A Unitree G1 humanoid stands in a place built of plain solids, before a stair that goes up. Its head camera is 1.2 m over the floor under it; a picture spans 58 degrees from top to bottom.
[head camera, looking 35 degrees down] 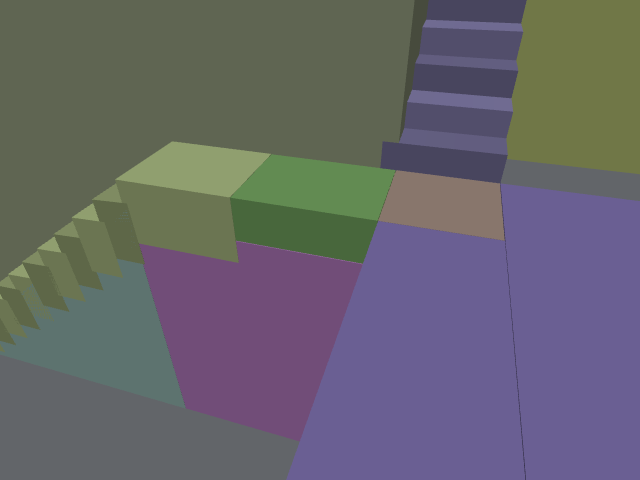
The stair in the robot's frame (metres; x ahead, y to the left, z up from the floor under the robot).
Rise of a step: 0.18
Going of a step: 0.23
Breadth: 0.72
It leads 17 degrees to the right of straight ahead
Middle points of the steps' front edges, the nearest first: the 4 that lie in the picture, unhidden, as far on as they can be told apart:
2.41 -0.73 0.18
2.63 -0.79 0.36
2.85 -0.86 0.54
3.07 -0.93 0.71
